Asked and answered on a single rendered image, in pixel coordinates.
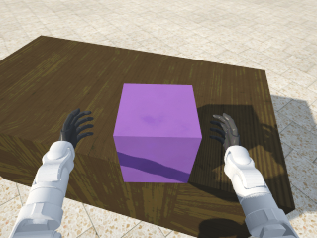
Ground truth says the pedestal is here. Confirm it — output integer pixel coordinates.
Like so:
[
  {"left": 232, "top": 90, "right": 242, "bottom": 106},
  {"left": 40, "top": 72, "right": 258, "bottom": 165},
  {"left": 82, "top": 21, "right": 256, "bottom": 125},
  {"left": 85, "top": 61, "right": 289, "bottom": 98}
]
[{"left": 0, "top": 35, "right": 296, "bottom": 238}]

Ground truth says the robot left forearm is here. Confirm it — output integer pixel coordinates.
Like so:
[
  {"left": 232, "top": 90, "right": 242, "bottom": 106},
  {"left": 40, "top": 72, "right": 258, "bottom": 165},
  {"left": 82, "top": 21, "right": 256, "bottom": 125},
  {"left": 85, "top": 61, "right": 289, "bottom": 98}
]
[{"left": 8, "top": 141, "right": 75, "bottom": 238}]

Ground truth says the robot right forearm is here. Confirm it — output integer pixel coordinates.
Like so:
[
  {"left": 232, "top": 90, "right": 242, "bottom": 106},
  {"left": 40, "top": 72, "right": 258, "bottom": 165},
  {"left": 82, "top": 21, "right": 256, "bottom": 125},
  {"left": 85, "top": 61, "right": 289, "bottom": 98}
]
[{"left": 224, "top": 145, "right": 299, "bottom": 238}]

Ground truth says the carton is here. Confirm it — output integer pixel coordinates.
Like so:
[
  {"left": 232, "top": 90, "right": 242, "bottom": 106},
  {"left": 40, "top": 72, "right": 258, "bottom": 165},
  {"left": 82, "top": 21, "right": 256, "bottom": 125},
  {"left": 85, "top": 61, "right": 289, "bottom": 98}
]
[{"left": 113, "top": 83, "right": 202, "bottom": 183}]

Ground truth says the robot right hand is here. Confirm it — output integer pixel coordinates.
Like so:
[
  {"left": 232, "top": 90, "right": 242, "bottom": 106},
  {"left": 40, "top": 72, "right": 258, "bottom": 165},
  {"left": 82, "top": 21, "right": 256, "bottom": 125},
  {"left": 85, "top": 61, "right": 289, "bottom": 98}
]
[{"left": 209, "top": 113, "right": 242, "bottom": 152}]

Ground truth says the robot left hand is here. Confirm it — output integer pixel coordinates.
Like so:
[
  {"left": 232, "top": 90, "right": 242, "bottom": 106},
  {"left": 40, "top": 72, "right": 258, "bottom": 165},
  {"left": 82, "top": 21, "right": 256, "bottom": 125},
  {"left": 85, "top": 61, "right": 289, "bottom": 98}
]
[{"left": 58, "top": 108, "right": 94, "bottom": 149}]

